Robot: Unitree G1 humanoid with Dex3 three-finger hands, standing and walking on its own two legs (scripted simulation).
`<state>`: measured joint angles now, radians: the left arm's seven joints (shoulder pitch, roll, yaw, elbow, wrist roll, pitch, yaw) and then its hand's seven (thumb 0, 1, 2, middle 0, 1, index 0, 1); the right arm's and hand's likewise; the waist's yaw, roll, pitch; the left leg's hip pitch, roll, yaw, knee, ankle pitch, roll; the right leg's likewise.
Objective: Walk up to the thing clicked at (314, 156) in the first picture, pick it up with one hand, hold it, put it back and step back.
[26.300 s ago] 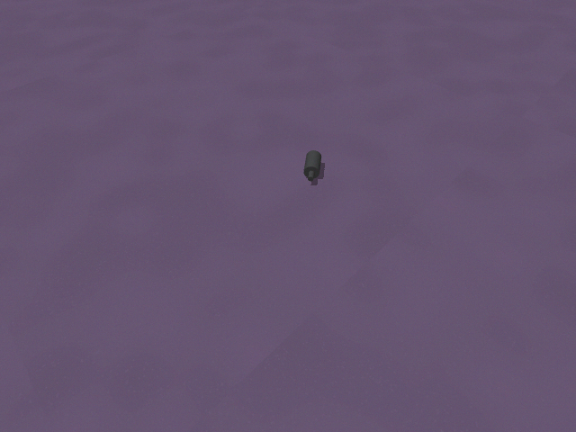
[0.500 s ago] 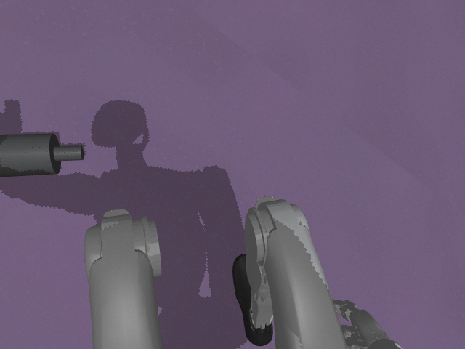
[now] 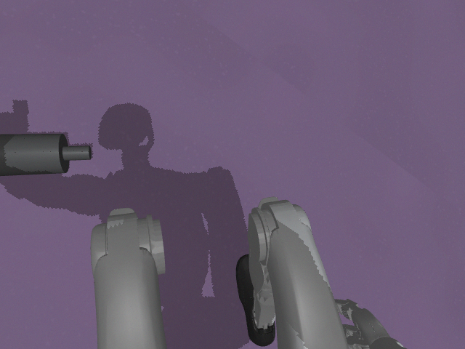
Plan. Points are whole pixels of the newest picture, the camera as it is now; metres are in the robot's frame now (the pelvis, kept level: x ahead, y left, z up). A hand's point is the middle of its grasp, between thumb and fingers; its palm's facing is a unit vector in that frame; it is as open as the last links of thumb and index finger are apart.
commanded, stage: rise first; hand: left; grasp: from above
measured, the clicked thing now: (40, 154) +0.45 +0.36 -0.28
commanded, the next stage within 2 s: approach in 0.14 s
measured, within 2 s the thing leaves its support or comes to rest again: neither
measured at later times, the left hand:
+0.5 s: hand out of the picture +0.40 +0.38 -0.14, palm faces -0.47 -0.06 -0.88, open 14.1 cm
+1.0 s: hand out of the picture +0.42 +0.39 -0.15, palm faces -0.49 -0.07 -0.87, open 13.9 cm
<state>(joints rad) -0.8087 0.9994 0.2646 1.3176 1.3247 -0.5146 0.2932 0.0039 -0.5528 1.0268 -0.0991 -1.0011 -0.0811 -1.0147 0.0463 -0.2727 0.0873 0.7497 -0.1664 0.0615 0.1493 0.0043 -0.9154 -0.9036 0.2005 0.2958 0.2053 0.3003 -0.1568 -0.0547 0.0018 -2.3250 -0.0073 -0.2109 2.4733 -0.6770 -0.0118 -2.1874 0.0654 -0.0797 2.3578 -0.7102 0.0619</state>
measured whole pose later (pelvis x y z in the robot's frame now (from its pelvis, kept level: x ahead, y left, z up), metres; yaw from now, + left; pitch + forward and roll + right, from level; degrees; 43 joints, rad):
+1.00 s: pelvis +0.00 +0.00 +0.00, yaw +1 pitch +32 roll -11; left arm -0.90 0.98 0.17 1.39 1.26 -0.34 0.27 0.00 -0.52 1.01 -0.14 -1.00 -0.12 -1.01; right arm 0.13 -0.27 0.11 0.75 -0.15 -0.01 0.14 0.01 -0.92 -0.90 0.20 0.30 0.21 0.30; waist -0.22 -0.03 0.02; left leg -2.35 -0.01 -0.20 2.45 -0.67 -0.02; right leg -2.23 0.06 -0.07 2.35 -0.70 0.08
